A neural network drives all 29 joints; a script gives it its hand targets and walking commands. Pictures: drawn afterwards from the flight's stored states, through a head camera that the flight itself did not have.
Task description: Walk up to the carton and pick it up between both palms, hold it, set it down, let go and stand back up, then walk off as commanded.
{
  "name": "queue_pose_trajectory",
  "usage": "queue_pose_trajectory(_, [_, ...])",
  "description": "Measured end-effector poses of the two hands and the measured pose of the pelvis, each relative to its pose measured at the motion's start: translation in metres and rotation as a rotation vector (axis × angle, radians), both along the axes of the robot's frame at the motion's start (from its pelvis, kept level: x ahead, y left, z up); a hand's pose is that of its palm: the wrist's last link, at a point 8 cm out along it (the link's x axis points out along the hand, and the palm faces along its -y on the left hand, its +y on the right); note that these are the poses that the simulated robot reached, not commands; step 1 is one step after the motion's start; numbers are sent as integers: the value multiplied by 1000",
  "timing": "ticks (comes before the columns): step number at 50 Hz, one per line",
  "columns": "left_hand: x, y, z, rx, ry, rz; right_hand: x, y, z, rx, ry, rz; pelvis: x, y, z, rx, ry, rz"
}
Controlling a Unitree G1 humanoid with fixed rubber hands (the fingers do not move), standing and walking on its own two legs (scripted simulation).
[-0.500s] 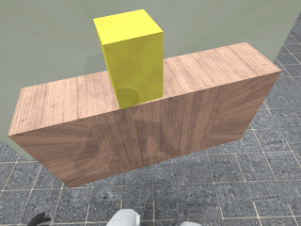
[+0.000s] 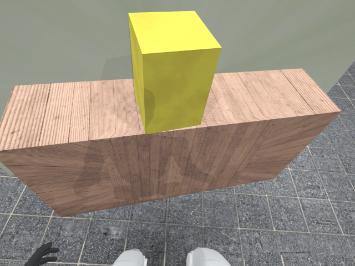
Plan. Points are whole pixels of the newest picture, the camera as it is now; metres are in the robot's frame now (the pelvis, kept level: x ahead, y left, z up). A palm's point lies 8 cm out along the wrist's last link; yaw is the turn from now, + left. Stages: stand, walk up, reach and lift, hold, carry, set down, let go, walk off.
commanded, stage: walk up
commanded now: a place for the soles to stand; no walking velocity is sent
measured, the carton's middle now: (168, 75) +0.63 +0.04 +0.04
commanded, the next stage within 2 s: none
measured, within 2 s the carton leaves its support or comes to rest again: neither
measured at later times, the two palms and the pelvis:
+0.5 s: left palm out of the picture +0.09 +0.35 -0.09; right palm out of the picture +0.11 -0.30 -0.11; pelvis +0.02 +0.01 -0.01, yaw +5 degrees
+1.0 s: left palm out of the picture +0.08 +0.34 -0.10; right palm out of the picture +0.13 -0.31 -0.10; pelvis +0.03 +0.01 -0.01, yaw +6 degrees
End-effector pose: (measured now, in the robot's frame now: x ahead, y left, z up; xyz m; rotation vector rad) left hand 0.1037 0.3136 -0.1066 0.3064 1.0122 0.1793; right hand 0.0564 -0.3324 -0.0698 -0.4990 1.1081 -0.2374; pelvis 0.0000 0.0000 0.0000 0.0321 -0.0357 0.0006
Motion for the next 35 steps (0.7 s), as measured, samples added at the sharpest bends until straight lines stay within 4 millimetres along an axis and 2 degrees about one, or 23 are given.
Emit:
queue_pose_trajectory(4, [2,-15,-5,25,-9,3,6,-18,-15,6,-5,2,4,-17,-10,15,-7,1])
queue_pose_trajectory(7, [-4,-18,2,45,4,27,16,-17,-24,37,-15,8,8,-23,-9,6,-24,13])
queue_pose_trajectory(13, [-3,-4,24,124,20,49,30,-10,-42,93,-19,23,17,-21,-8,4,-28,18])
queue_pose_trajectory(18, [-5,13,33,162,24,71,39,7,-54,122,-7,43,22,-10,-9,-14,-18,36])
queue_pose_trajectory(22, [-12,26,28,145,27,96,49,22,-51,112,3,73,23,3,-10,-27,-10,68])
queue_pose_trajectory(26, [-17,32,18,108,44,112,55,30,-39,82,-12,87,23,13,-8,-32,-18,82])
queue_pose_trajectory(30, [-19,29,7,72,55,111,53,21,-22,36,-13,87,21,10,-6,-31,-17,84])
queue_pose_trajectory(35, [-25,10,-9,28,74,113,52,2,-12,-1,-17,84,20,-3,-8,-13,-19,84])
